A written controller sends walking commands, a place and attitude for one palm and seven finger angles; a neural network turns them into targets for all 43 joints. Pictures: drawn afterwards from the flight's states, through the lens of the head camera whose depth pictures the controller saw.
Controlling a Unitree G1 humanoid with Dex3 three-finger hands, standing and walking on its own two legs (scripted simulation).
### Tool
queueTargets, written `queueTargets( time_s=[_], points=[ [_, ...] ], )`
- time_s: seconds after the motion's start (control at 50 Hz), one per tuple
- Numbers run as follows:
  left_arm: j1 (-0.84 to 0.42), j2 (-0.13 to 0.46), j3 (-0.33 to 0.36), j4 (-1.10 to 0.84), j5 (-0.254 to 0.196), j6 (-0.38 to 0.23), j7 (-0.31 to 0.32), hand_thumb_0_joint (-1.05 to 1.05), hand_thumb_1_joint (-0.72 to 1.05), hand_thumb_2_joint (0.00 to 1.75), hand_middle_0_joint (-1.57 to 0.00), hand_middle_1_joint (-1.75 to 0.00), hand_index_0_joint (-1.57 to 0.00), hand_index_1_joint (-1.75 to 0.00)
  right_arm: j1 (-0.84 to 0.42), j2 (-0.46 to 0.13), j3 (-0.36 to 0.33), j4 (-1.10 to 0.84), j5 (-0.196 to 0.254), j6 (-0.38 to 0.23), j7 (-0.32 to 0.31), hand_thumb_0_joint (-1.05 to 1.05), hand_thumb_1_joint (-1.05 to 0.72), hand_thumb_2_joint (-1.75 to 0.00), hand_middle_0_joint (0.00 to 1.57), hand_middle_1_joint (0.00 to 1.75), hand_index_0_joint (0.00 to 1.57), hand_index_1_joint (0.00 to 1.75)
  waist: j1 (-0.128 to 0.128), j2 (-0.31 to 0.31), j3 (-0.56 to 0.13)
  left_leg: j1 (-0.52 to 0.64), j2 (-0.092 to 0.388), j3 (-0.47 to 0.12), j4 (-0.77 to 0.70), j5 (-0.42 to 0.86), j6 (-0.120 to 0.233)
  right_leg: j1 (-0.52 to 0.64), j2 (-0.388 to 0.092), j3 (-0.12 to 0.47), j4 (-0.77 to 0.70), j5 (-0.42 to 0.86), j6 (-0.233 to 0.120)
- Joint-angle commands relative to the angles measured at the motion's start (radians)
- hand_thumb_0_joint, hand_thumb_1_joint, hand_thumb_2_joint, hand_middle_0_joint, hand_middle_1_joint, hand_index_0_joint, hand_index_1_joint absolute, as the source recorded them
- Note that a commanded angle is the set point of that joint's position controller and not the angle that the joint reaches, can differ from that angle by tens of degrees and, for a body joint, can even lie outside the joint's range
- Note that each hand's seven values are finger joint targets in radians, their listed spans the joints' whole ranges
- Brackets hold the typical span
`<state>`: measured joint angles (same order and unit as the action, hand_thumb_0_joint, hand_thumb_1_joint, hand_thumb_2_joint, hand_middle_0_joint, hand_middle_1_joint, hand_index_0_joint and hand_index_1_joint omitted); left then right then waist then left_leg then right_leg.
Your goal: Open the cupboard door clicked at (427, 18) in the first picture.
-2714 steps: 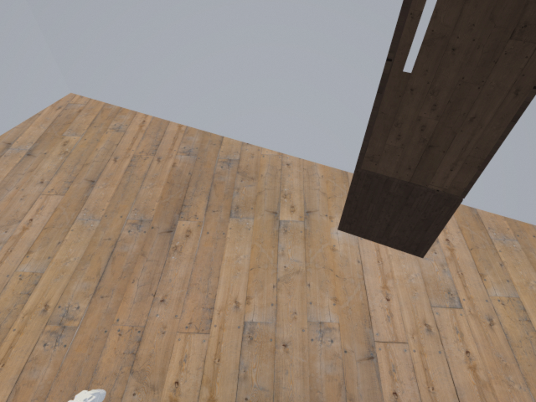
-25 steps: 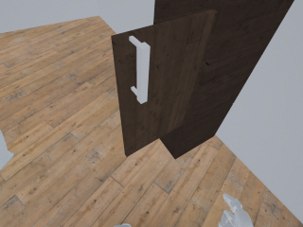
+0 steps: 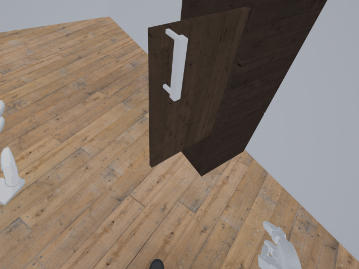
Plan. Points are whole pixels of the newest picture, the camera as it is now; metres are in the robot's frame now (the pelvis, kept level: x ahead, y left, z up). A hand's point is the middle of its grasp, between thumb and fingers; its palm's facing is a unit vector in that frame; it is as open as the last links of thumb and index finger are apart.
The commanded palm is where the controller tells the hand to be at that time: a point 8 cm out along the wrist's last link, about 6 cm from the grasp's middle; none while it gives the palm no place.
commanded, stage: stop stepping back and stand still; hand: left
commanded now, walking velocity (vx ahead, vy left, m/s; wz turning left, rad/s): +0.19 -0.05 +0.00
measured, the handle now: (172, 67) +0.56 +0.09 +0.15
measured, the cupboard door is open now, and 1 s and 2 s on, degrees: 93 93 93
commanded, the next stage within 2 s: let the arm hang, fingers relaxed in 0.86 s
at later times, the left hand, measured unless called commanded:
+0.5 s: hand out of the picture +0.08 +0.26 +0.17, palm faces +0.34 -0.81 -0.47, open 7.4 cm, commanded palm +0.04 +0.31 +0.17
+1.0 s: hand out of the picture +0.08 +0.30 +0.13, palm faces +0.37 -0.78 -0.51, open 7.4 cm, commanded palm none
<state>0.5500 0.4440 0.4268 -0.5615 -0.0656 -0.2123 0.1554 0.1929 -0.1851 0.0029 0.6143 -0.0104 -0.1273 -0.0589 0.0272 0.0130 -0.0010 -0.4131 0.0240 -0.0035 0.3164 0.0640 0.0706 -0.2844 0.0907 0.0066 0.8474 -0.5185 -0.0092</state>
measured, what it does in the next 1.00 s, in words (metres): walks backwards: right foot, then left foot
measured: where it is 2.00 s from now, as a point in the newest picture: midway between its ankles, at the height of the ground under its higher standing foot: outside the picture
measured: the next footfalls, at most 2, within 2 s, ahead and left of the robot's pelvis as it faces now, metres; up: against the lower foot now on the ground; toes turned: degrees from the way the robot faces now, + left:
right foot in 0.12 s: -0.08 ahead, -0.07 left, +0.00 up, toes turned -2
left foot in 0.22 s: +0.09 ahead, +0.06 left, +0.00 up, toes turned -3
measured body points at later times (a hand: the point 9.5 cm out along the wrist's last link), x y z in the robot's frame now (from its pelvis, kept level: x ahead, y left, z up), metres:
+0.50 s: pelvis -0.11 +0.01 -0.01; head -0.12 +0.03 +0.44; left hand +0.06 +0.30 +0.20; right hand +0.02 -0.23 -0.09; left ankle -0.03 +0.10 -0.69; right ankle -0.12 -0.07 -0.74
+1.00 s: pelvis -0.12 +0.04 -0.01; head -0.11 +0.03 +0.44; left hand +0.06 +0.34 +0.16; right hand +0.06 -0.17 -0.11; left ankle -0.09 +0.18 -0.74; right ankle -0.12 -0.06 -0.74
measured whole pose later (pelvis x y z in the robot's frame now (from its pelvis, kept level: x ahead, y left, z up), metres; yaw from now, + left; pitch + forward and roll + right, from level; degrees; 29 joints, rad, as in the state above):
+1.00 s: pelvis -0.12 +0.04 -0.01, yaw +2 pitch +0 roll -1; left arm 0.50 0.40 0.34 -0.35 -0.01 -0.20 0.10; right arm 0.20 -0.20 0.01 0.68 0.00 -0.15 -0.02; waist 0.01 0.05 0.00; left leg -0.32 0.06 0.02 0.59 -0.26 -0.02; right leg -0.26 0.00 -0.06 0.57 -0.31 -0.02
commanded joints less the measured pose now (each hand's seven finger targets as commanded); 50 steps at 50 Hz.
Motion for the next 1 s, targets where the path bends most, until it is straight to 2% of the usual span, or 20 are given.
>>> queueTargets(
  time_s=[0.0, 0.04, 0.08, 0.1, 0.14, 0.16, 0.22, 0.26, 0.34, 0.38, 0.4, 0.42, 0.46, 0.58, 0.64, 0.7, 0.84, 0.92, 0.94, 0.98],
  points=[
    [-0.012, 0.173, 0.094, -0.22, -0.004, -0.047, 0.015, 0.0, 0.9, 0.9, -0.2, -0.3, -0.2, -0.3, -0.067, -0.151, -0.057, -0.137, -0.005, -0.052, -0.008, 0.0, -0.9, -0.9, 0.2, 0.3, 0.2, 0.3, -0.011, 0.246, -0.189, 0.161, 0.135, -0.134, -0.257, -0.492, -0.088, 0.119, 0.025, -0.091, -0.241, -0.061, -0.028],
    [0.008, 0.181, 0.103, -0.217, -0.011, -0.051, 0.007, 0.0, 0.9, 0.9, -0.2, -0.3, -0.2, -0.3, -0.055, -0.137, -0.046, -0.136, -0.003, -0.041, -0.005, 0.0, -0.9, -0.9, 0.2, 0.3, 0.2, 0.3, -0.013, 0.203, -0.173, 0.213, 0.047, -0.031, -0.117, -0.412, -0.162, 0.125, -0.005, -0.09, -0.527, -0.002, -0.066],
    [0.011, 0.24, 0.154, -0.245, -0.02, -0.057, 0.003, 0.0, 0.9, 0.9, -0.2, -0.3, -0.2, -0.3, -0.062, -0.126, -0.038, -0.122, -0.005, -0.02, -0.012, 0.0, -0.9, -0.9, 0.2, 0.3, 0.2, 0.3, -0.023, -0.074, -0.135, 0.392, -0.035, 0.006, 0.426, -0.285, -0.125, -0.248, -0.289, 0.135, -0.709, 0.068, -0.151],
    [-0.031, 0.267, 0.197, -0.289, -0.03, -0.059, 0.012, 0.0, 0.9, 0.9, -0.2, -0.3, -0.2, -0.3, -0.076, -0.122, -0.024, -0.118, -0.026, -0.023, -0.012, 0.0, -0.9, -0.9, 0.2, 0.3, 0.2, 0.3, -0.026, -0.031, -0.165, 0.35, -0.019, -0.03, 0.525, -0.289, -0.114, -0.245, -0.375, 0.155, -0.671, 0.187, -0.19],
    [-0.085, 0.173, 0.122, -0.195, -0.022, -0.015, -0.01, 0.0, 0.9, 0.9, -0.2, -0.3, -0.2, -0.3, -0.065, -0.139, -0.053, -0.113, 0.011, -0.032, -0.027, 0.0, -0.9, -0.9, 0.2, 0.3, 0.2, 0.3, -0.045, -0.213, -0.071, 0.253, -0.021, -0.077, 0.569, -0.302, -0.105, -0.235, -0.314, 0.113, -0.604, 0.032, -0.163],
    [-0.09, 0.161, 0.121, -0.148, -0.017, 0.002, -0.009, 0.0, 0.9, 0.9, -0.2, -0.3, -0.2, -0.3, -0.082, -0.144, -0.048, -0.112, 0.019, -0.034, -0.035, 0.0, -0.9, -0.9, 0.2, 0.3, 0.2, 0.3, -0.054, -0.174, -0.01, 0.241, 0.004, -0.07, 0.493, -0.319, -0.091, -0.233, -0.297, 0.075, -0.583, 0.059, -0.137],
    [-0.161, 0.155, 0.097, -0.083, 0.003, 0.015, -0.012, 0.0, 0.9, 0.9, -0.2, -0.3, -0.2, -0.3, -0.081, -0.174, -0.025, -0.108, 0.02, -0.038, -0.05, 0.0, -0.9, -0.9, 0.2, 0.3, 0.2, 0.3, -0.063, 0.191, 0.117, 0.179, 0.086, -0.21, 0.056, -0.384, -0.054, -0.181, -0.113, -0.035, -0.337, 0.041, -0.019],
    [-0.171, 0.184, 0.109, -0.158, 0.002, -0.007, 0.002, 0.0, 0.9, 0.9, -0.2, -0.3, -0.2, -0.3, -0.082, -0.147, -0.011, -0.118, -0.003, -0.053, -0.045, 0.0, -0.9, -0.9, 0.2, 0.3, 0.2, 0.3, -0.036, 0.373, 0.0, 0.037, 0.184, -0.509, -0.364, -0.923, -0.185, 0.018, 0.027, -0.06, -0.014, -0.085, -0.02],
    [0.035, 0.143, 0.078, -0.176, 0.005, 0.009, -0.001, 0.0, 0.9, 0.9, -0.2, -0.3, -0.2, -0.3, -0.068, -0.144, -0.033, -0.135, -0.013, -0.061, -0.02, 0.0, -0.9, -0.9, 0.2, 0.3, 0.2, 0.3, 0.003, 0.201, -0.089, -0.081, 0.088, -0.178, -0.253, -0.658, -0.154, 0.322, 0.04, -0.118, -0.235, -0.064, -0.049],
    [0.097, 0.17, 0.103, -0.177, 0.02, 0.012, -0.012, 0.0, 0.9, 0.9, -0.2, -0.3, -0.2, -0.3, -0.056, -0.132, -0.04, -0.137, 0.002, -0.028, -0.014, 0.0, -0.9, -0.9, 0.2, 0.3, 0.2, 0.3, 0.003, -0.094, -0.063, -0.081, -0.053, 0.035, 0.311, -0.498, -0.115, 0.19, -0.18, 0.116, -0.593, -0.063, -0.116],
    [0.084, 0.183, 0.136, -0.192, 0.012, 0.011, -0.01, 0.0, 0.9, 0.9, -0.2, -0.3, -0.2, -0.3, -0.056, -0.138, -0.049, -0.132, 0.002, -0.011, -0.011, 0.0, -0.9, -0.9, 0.2, 0.3, 0.2, 0.3, -0.002, -0.251, -0.047, -0.11, -0.098, 0.018, 0.699, -0.44, -0.104, -0.019, -0.439, 0.449, -0.761, -0.154, -0.212],
    [-0.08, 0.199, 0.138, -0.278, -0.007, -0.018, -0.025, 0.0, 0.9, 0.9, -0.2, -0.3, -0.2, -0.3, -0.059, -0.153, -0.039, -0.107, -0.019, -0.004, -0.006, 0.0, -0.9, -0.9, 0.2, 0.3, 0.2, 0.3, -0.044, -0.094, -0.034, -0.149, -0.054, -0.001, 0.865, -0.368, -0.117, -0.102, -0.439, 0.31, -0.669, 0.019, -0.226],
    [-0.102, 0.183, 0.143, -0.098, 0.017, -0.028, -0.007, 0.0, 0.9, 0.9, -0.2, -0.3, -0.2, -0.3, -0.037, -0.125, -0.035, -0.104, -0.007, -0.026, -0.02, 0.0, -0.9, -0.9, 0.2, 0.3, 0.2, 0.3, -0.062, -0.122, -0.004, -0.151, 0.026, -0.024, 0.804, -0.39, -0.087, -0.133, -0.395, 0.285, -0.708, -0.232, -0.168],
    [-0.13, 0.129, 0.074, -0.056, 0.041, -0.043, 0.022, 0.0, 0.9, 0.9, -0.2, -0.3, -0.2, -0.3, -0.036, -0.139, -0.033, -0.084, -0.003, -0.067, -0.063, 0.0, -0.9, -0.9, 0.2, 0.3, 0.2, 0.3, -0.034, -0.05, 0.012, 0.155, 0.001, 0.105, 0.2, -0.414, -0.04, -0.056, -0.295, 0.135, -0.57, -0.07, -0.12],
    [-0.133, 0.142, 0.083, -0.154, 0.03, -0.057, 0.023, 0.0, 0.9, 0.9, -0.2, -0.3, -0.2, -0.3, -0.044, -0.175, -0.046, -0.121, 0.007, -0.079, -0.059, 0.0, -0.9, -0.9, 0.2, 0.3, 0.2, 0.3, -0.03, 0.146, -0.029, 0.279, 0.157, -0.133, 0.055, -0.217, 0.022, -0.063, -0.127, -0.012, -0.268, 0.227, -0.014],
    [-0.13, 0.179, 0.127, -0.181, 0.035, -0.062, 0.007, 0.0, 0.9, 0.9, -0.2, -0.3, -0.2, -0.3, -0.054, -0.152, -0.038, -0.1, -0.001, -0.084, -0.041, 0.0, -0.9, -0.9, 0.2, 0.3, 0.2, 0.3, -0.034, 0.236, 0.006, 0.142, 0.228, -0.232, -0.045, -0.286, 0.049, -0.015, -0.095, -0.075, -0.187, 0.123, 0.018],
    [0.003, 0.126, 0.118, -0.108, 0.008, -0.047, -0.002, 0.0, 0.9, 0.9, -0.2, -0.3, -0.2, -0.3, -0.03, -0.138, -0.046, -0.118, 0.017, -0.07, -0.007, 0.0, -0.9, -0.9, 0.2, 0.3, 0.2, 0.3, -0.042, -0.025, -0.088, 0.149, 0.054, 0.017, 0.199, -0.219, -0.057, 0.102, -0.174, 0.083, -0.427, 0.443, -0.039],
    [-0.03, 0.13, 0.112, -0.095, 0.007, -0.039, 0.001, 0.0, 0.9, 0.9, -0.2, -0.3, -0.2, -0.3, -0.049, -0.127, -0.035, -0.117, 0.015, -0.056, -0.015, 0.0, -0.9, -0.9, 0.2, 0.3, 0.2, 0.3, -0.045, -0.003, -0.065, 0.202, 0.047, 0.01, 0.184, -0.207, -0.06, 0.037, -0.186, 0.081, -0.459, 0.422, -0.033],
    [-0.107, -0.057, -0.304, 0.671, 0.117, 0.126, -0.138, 0.0, 0.9, 0.9, -0.2, -0.3, -0.2, -0.3, -0.066, -0.276, -0.092, 0.119, 0.005, -0.059, 0.074, 0.0, -0.9, -0.9, 0.2, 0.3, 0.2, 0.3, -0.093, 0.039, -0.037, 0.127, 0.086, -0.027, 0.338, -0.018, -0.05, -0.073, -0.249, -0.008, -0.264, 0.599, -0.037],
    [-0.108, -0.127, -0.314, 0.734, 0.1, 0.219, -0.161, 0.0, 0.9, 0.9, -0.2, -0.3, -0.2, -0.3, -0.013, -0.201, -0.074, 0.099, 0.0, 0.042, 0.059, 0.0, -0.9, -0.9, 0.2, 0.3, 0.2, 0.3, -0.052, 0.039, -0.068, 0.062, 0.138, -0.091, 0.229, -0.074, -0.008, -0.067, -0.167, -0.045, -0.194, 0.358, -0.004]
  ],
)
